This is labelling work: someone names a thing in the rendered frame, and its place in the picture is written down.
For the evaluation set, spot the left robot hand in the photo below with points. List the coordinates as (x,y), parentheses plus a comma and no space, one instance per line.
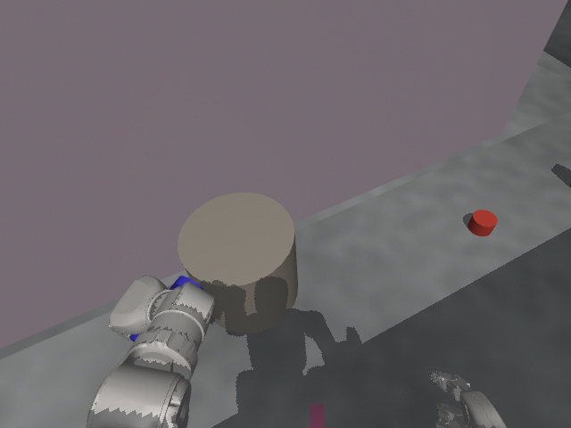
(128,316)

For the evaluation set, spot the right robot hand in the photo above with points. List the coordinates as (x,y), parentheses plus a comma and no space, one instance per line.
(476,410)

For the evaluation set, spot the left robot arm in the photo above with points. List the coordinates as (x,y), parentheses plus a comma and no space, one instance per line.
(150,387)

